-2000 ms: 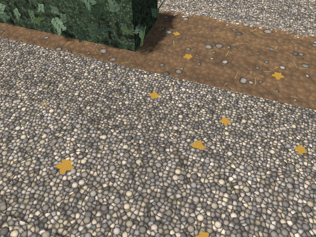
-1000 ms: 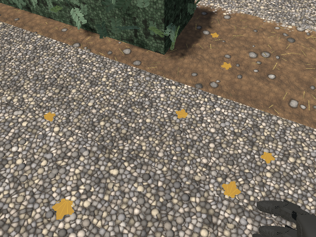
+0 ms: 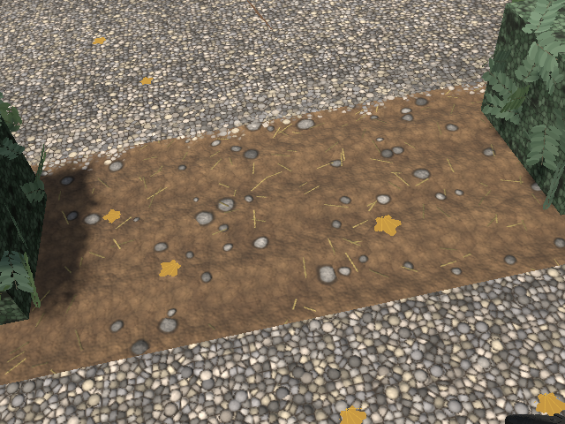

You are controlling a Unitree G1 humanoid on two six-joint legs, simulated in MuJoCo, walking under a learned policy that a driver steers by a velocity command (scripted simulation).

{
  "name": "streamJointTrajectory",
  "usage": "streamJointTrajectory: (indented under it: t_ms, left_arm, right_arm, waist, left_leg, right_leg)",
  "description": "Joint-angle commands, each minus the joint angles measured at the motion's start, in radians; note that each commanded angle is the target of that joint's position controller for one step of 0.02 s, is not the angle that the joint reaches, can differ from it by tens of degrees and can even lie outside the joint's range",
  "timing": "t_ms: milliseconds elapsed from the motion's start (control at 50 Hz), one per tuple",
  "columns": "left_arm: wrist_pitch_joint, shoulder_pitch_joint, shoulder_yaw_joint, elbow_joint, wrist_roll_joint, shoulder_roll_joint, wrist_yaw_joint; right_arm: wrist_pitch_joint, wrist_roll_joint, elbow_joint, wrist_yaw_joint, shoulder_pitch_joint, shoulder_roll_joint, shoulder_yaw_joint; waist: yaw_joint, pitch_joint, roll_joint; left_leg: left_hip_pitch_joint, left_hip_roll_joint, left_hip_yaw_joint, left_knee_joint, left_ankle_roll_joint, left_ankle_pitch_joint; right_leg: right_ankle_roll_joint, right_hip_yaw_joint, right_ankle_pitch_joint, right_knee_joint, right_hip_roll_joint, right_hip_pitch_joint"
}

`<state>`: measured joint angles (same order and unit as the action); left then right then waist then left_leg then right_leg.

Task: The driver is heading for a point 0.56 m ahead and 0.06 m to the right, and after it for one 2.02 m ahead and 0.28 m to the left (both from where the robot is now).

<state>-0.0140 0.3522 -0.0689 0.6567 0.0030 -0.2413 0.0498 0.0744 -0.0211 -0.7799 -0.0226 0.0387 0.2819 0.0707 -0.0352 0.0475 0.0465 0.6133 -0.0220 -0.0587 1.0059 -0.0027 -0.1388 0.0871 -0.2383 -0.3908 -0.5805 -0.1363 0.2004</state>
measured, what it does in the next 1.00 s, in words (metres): walks ahead, turning right: left foot, then right foot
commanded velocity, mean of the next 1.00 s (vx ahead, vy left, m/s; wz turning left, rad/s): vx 0.05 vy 0.00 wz -0.47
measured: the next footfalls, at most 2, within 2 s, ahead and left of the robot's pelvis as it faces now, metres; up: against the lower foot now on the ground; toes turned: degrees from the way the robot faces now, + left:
left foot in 0.08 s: +0.08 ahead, +0.14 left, +0.00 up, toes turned -6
right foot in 0.52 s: +0.12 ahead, -0.13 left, +0.00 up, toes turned -18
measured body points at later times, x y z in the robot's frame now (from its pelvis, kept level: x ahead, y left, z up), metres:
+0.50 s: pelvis +0.10 +0.00 -0.02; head +0.14 +0.00 +0.43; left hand +0.38 +0.16 -0.09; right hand +0.09 -0.30 -0.13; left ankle +0.04 +0.14 -0.73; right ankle +0.10 -0.13 -0.69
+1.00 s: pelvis +0.22 -0.01 -0.09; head +0.23 -0.03 +0.36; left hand +0.40 +0.20 -0.20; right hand +0.24 -0.30 -0.21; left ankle +0.36 +0.10 -0.81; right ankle +0.09 -0.11 -0.73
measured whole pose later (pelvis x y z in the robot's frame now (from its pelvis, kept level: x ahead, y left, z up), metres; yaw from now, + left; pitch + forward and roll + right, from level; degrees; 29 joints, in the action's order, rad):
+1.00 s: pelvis +0.22 -0.01 -0.09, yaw -26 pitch +4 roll -2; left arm 0.00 0.33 -0.02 0.70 0.00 -0.21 0.09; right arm -0.02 0.02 -0.72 -0.07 0.17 0.27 0.05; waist -0.02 0.03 0.07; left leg 0.51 0.03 -0.13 0.62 0.04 0.20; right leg -0.01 -0.11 -0.77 -1.20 -0.06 0.50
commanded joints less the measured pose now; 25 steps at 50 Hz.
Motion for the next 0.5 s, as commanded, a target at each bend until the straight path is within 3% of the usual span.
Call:
streamJointTrajectory:
  t_ms: [20,40,60,80,100,120,140,160,180,200,240,280,300,320,380,400,420,460,480,500]
  left_arm:
    - [-0.008,-0.149,-0.026,-0.156,0.009,-0.150,0.010]
    - [-0.010,-0.232,-0.027,-0.187,0.015,-0.163,0.010]
    - [-0.005,-0.322,-0.020,-0.216,0.024,-0.159,0.008]
    - [0.003,-0.366,-0.011,-0.239,0.033,-0.133,0.007]
    - [0.002,-0.159,0.023,-0.237,0.013,0.018,0.010]
    - [0.013,0.020,0.011,-0.197,0.019,-0.036,-0.005]
    - [0.010,-0.035,-0.016,-0.171,0.040,-0.125,-0.007]
    - [-0.004,-0.107,-0.028,-0.177,0.038,-0.169,0.003]
    - [-0.022,-0.162,-0.034,-0.190,0.023,-0.190,0.011]
    - [-0.038,-0.189,-0.026,-0.207,0.017,-0.176,0.004]
    - [-0.049,-0.250,0.007,-0.250,0.019,-0.092,-0.020]
    - [-0.051,-0.302,0.024,-0.272,0.010,-0.068,-0.027]
    - [-0.042,-0.276,0.018,-0.256,-0.003,-0.088,-0.033]
    - [-0.040,-0.257,0.005,-0.232,-0.006,-0.118,-0.036]
    - [-0.043,-0.338,0.022,-0.266,-0.006,-0.082,-0.043]
    - [-0.041,-0.389,0.037,-0.298,0.004,-0.051,-0.052]
    - [-0.038,-0.373,0.027,-0.284,0.004,-0.072,-0.056]
    - [-0.041,-0.318,0.015,-0.267,0.006,-0.093,-0.063]
    - [-0.047,-0.251,0.001,-0.247,0.007,-0.112,-0.062]
    - [-0.054,-0.126,-0.021,-0.209,0.007,-0.139,-0.060]
  right_arm:
    - [0.027,0.000,0.086,-0.014,0.011,0.110,0.023]
    - [0.026,0.003,0.076,-0.012,0.092,0.123,0.028]
    - [0.028,0.007,0.053,-0.006,0.226,0.142,0.037]
    - [0.030,0.010,0.021,0.001,0.374,0.170,0.049]
    - [0.024,0.032,0.011,0.004,0.358,0.190,0.047]
    - [0.018,0.045,0.047,-0.005,0.241,0.156,0.032]
    - [0.013,0.052,0.078,-0.010,0.186,0.136,0.033]
    - [0.006,0.055,0.088,-0.014,0.157,0.128,0.031]
    - [-0.003,0.060,0.093,-0.011,0.126,0.115,0.023]
    - [-0.009,0.059,0.088,0.000,0.121,0.125,0.019]
    - [-0.032,0.037,0.052,0.016,0.145,0.170,0.031]
    - [-0.058,0.024,0.032,0.029,0.172,0.181,0.032]
    - [-0.057,0.004,0.040,0.036,0.173,0.186,0.030]
    - [-0.058,-0.005,0.052,0.038,0.174,0.179,0.024]
    - [-0.077,0.018,0.046,0.035,0.226,0.160,0.015]
    - [-0.089,0.026,0.033,0.040,0.249,0.154,0.013]
    - [-0.097,0.014,0.050,0.036,0.236,0.172,0.019]
    - [-0.089,0.022,0.075,0.027,0.180,0.207,0.027]
    - [-0.075,0.034,0.092,0.019,0.130,0.219,0.030]
    - [-0.053,0.047,0.105,0.008,0.080,0.230,0.033]
  waist:
    - [0.068,0.058,-0.189]
    - [0.121,0.073,-0.217]
    - [0.212,0.084,-0.184]
    - [0.294,0.099,-0.059]
    - [0.120,0.093,0.266]
    - [-0.020,0.051,0.211]
    - [-0.013,-0.008,0.101]
    - [-0.004,-0.037,-0.010]
    - [-0.004,-0.055,-0.064]
    - [-0.011,-0.064,-0.063]
    - [-0.003,-0.027,-0.027]
    - [0.033,0.013,0.011]
    - [0.053,0.074,0.031]
    - [0.053,0.111,0.004]
    - [0.098,0.040,0.071]
    - [0.119,-0.010,0.112]
    - [0.112,0.004,0.115]
    - [0.074,0.014,0.142]
    - [0.028,0.029,0.146]
    - [-0.049,0.070,0.141]
  left_leg:
    - [-0.042,0.002,-0.016,-0.047,-0.003,-0.079]
    - [-0.196,-0.016,0.013,-0.143,-0.006,-0.075]
    - [-0.399,-0.034,0.039,-0.296,-0.006,0.043]
    - [-0.589,0.024,0.007,-0.474,-0.046,0.303]
    - [-0.703,0.299,-0.374,-0.519,-0.219,0.866]
    - [-0.670,0.434,-0.560,-0.511,-0.297,1.095]
    - [-0.610,0.443,-0.517,-0.512,-0.326,0.963]
    - [-0.548,0.402,-0.422,-0.527,-0.308,0.803]
    - [-0.483,0.369,-0.368,-0.548,-0.292,0.654]
    - [-0.413,0.334,-0.301,-0.561,-0.269,0.603]
    - [-0.410,0.288,-0.173,-0.581,-0.260,0.620]
    - [-0.482,0.272,-0.091,-0.585,-0.239,0.611]
    - [-0.525,0.311,-0.090,-0.534,-0.251,0.674]
    - [-0.564,0.304,-0.046,-0.487,-0.254,0.673]
    - [-0.597,0.292,0.012,-0.460,-0.218,0.571]
    - [-0.598,0.304,0.006,-0.494,-0.197,0.528]
    - [-0.572,0.293,0.048,-0.437,-0.189,0.541]
    - [-0.470,0.301,0.094,-0.413,-0.162,0.568]
    - [-0.399,0.289,0.139,-0.361,-0.135,0.629]
    - [-0.316,0.274,0.178,-0.247,-0.107,0.663]
  right_leg:
    - [0.133,-0.241,1.158,-0.099,0.258,-0.071]
    - [0.103,-0.217,1.234,-0.136,0.213,0.000]
    - [0.058,-0.201,1.185,-0.258,0.158,0.096]
    - [-0.005,-0.154,0.827,-0.510,0.065,0.219]
    - [-0.069,-0.108,-0.318,-0.792,-0.158,0.450]
    - [-0.097,-0.109,-0.393,-0.932,-0.095,0.571]
    - [-0.125,-0.055,-0.318,-0.995,-0.032,0.636]
    - [-0.128,0.002,-0.230,-0.960,0.023,0.654]
    - [-0.129,0.021,-0.164,-0.907,0.065,0.644]
    - [-0.119,0.029,-0.104,-0.841,0.099,0.590]
    - [-0.116,0.107,0.018,-0.735,0.126,0.534]
    - [-0.108,0.153,0.096,-0.611,0.135,0.530]
    - [-0.103,0.143,0.207,-0.698,0.145,0.514]
    - [-0.108,0.162,0.291,-0.743,0.132,0.523]
    - [-0.113,0.206,0.264,-0.658,0.147,0.599]
    - [-0.108,0.203,0.168,-0.550,0.164,0.623]
    - [-0.113,0.249,0.239,-0.564,0.150,0.553]
    - [-0.100,0.305,0.228,-0.488,0.131,0.394]
    - [-0.081,0.338,0.221,-0.425,0.107,0.248]
    - [-0.057,0.377,0.264,-0.348,0.066,0.042]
